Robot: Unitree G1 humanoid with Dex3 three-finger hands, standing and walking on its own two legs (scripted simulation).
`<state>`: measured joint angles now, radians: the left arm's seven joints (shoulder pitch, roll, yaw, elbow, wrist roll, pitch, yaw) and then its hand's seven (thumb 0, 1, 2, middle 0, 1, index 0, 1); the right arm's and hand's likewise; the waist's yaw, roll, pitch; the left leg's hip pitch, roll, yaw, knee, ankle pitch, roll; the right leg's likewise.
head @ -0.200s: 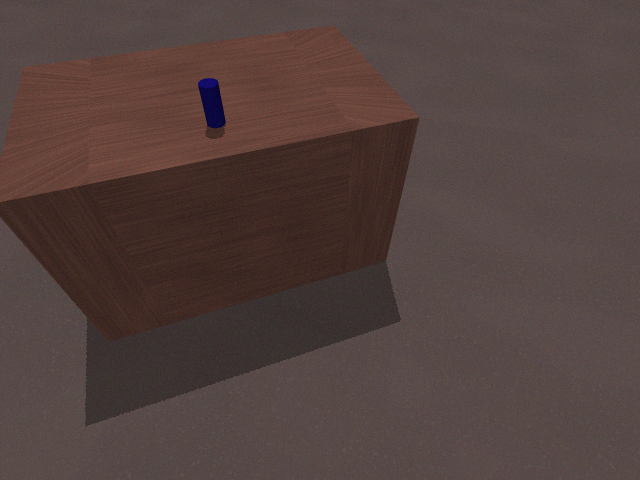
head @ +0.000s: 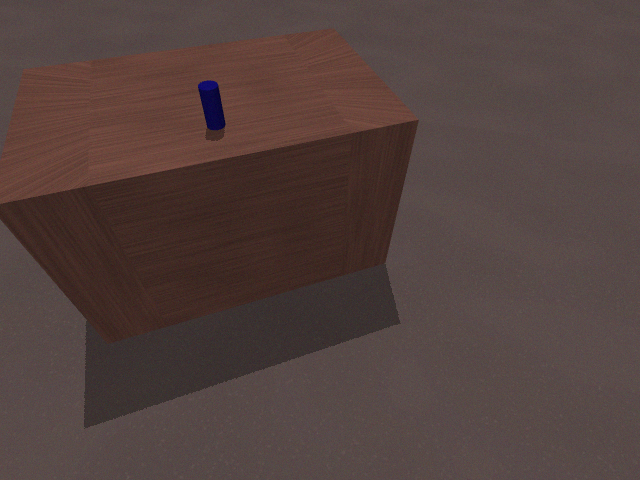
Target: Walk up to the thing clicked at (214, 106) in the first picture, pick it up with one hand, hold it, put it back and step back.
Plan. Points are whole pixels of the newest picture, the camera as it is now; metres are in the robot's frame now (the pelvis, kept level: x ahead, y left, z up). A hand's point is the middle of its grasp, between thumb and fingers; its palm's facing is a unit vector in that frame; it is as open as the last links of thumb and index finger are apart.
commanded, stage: stand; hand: right
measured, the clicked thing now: (212, 106) +0.98 +0.28 -0.08
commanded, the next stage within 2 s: walk up in 0.92 s
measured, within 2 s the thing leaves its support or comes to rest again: neither
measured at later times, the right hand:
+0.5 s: hand out of the picture +0.08 -0.25 -0.16, palm faces -0.04 +0.94 -0.34, open 7.4 cm
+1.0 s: hand out of the picture +0.09 -0.25 -0.16, palm faces -0.09 +0.94 -0.34, open 7.4 cm
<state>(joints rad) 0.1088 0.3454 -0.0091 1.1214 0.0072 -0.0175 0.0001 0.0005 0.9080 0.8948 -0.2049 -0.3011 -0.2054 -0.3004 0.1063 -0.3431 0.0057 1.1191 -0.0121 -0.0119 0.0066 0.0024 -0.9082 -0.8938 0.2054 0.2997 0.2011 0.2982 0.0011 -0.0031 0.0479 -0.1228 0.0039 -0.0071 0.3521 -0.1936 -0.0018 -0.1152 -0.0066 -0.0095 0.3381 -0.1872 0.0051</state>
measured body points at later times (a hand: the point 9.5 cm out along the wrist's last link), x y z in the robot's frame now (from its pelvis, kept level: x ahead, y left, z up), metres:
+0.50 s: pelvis +0.01 +0.00 +0.00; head +0.02 +0.00 +0.45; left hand +0.08 +0.30 -0.13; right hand +0.08 -0.30 -0.13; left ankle +0.00 +0.12 -0.75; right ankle +0.00 -0.12 -0.75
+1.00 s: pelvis +0.01 +0.01 -0.01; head +0.02 +0.01 +0.44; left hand +0.08 +0.32 -0.13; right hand +0.10 -0.30 -0.13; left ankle +0.00 +0.12 -0.73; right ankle +0.00 -0.12 -0.75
